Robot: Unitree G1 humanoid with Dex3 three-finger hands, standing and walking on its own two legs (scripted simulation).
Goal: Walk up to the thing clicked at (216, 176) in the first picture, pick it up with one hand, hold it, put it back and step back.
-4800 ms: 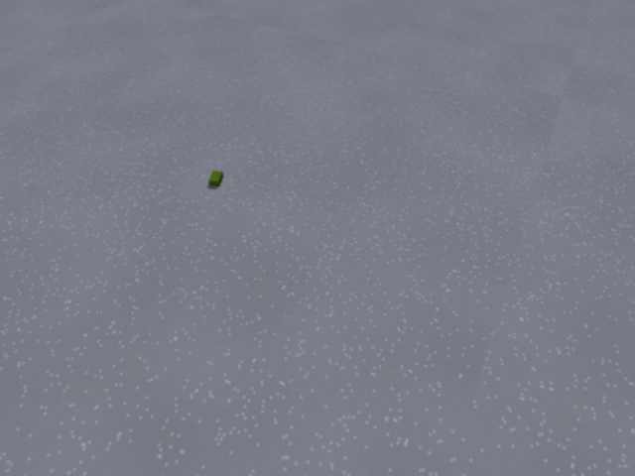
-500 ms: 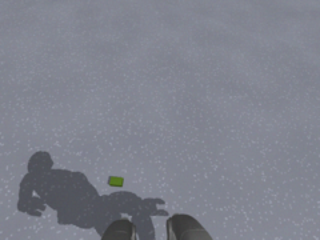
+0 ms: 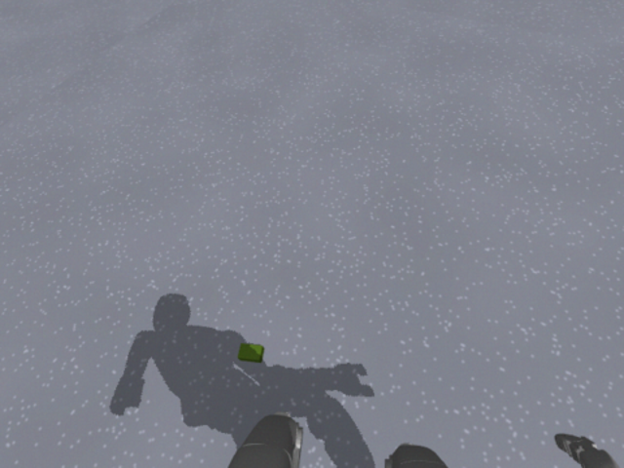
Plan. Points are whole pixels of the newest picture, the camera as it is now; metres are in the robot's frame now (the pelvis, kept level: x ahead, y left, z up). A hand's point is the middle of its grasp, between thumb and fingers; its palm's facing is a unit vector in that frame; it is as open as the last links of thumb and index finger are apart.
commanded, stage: walk up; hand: left
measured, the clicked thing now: (251, 353) +0.45 +0.30 -0.74
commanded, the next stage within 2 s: stand in 1.54 s
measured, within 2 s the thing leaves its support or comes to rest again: neither
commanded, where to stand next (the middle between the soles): +0.08 +0.07 m, yaw +0 degrees
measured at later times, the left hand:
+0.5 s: hand out of the picture +0.06 +0.33 -0.15, palm faces -0.01 -0.92 -0.40, open 7.4 cm
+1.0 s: hand out of the picture +0.11 +0.32 -0.12, palm faces -0.02 -0.93 -0.37, open 7.4 cm
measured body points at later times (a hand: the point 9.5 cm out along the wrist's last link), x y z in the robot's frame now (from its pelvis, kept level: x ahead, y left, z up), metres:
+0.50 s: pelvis +0.00 +0.06 -0.01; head +0.03 +0.06 +0.44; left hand +0.06 +0.38 -0.13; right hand +0.11 -0.24 -0.13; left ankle +0.01 +0.18 -0.72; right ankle +0.03 -0.08 -0.72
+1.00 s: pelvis +0.00 +0.06 +0.03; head +0.02 +0.06 +0.47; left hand +0.11 +0.37 -0.10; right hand +0.12 -0.24 -0.10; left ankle +0.01 +0.18 -0.72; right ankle +0.03 -0.08 -0.72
